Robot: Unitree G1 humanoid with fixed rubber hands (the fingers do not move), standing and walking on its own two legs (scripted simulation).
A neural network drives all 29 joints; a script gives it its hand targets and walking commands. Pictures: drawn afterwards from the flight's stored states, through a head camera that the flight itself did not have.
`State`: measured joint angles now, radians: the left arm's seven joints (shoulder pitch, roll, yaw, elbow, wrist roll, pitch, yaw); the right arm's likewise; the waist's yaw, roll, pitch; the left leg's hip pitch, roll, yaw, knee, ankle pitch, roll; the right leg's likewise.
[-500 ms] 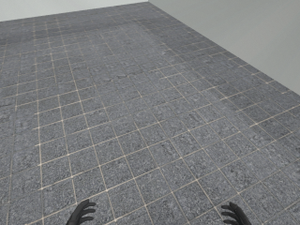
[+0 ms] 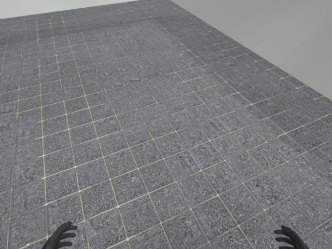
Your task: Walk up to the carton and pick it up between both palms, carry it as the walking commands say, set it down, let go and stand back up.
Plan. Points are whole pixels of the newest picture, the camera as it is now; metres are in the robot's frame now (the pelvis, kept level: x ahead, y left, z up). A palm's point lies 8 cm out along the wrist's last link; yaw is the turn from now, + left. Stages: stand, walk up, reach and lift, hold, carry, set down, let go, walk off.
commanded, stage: stand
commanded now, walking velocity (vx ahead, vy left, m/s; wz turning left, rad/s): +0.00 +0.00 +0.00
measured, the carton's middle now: out of the picture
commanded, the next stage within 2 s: walk up in 0.90 s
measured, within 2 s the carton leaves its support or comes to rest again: neither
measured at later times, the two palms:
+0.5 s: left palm out of the picture +0.13 +0.30 -0.07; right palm out of the picture +0.12 -0.30 -0.07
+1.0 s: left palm out of the picture +0.10 +0.31 -0.07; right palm out of the picture +0.10 -0.31 -0.07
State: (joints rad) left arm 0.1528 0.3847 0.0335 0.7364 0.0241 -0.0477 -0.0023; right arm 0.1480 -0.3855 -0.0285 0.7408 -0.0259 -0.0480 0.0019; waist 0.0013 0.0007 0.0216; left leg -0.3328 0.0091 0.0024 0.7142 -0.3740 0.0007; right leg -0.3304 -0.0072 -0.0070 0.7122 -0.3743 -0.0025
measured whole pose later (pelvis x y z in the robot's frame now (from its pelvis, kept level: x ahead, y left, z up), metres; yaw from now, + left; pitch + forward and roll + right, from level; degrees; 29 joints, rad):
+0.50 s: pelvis +0.00 +0.00 +0.02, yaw +0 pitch -2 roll +0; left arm 0.10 0.39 0.00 0.92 0.01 -0.04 -0.01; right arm 0.11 -0.39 0.00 0.92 -0.01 -0.03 0.00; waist 0.00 0.00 0.04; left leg -0.20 0.01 0.00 0.50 -0.26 0.00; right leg -0.20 -0.01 -0.01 0.50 -0.26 0.00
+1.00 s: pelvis +0.00 +0.00 +0.03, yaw +0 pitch -2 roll +0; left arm 0.08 0.40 0.00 1.04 0.01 -0.03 0.00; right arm 0.09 -0.40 0.00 1.04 -0.01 -0.03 0.00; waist 0.00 0.00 0.04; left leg -0.14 0.01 0.00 0.37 -0.19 -0.01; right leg -0.14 -0.01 -0.01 0.37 -0.19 0.00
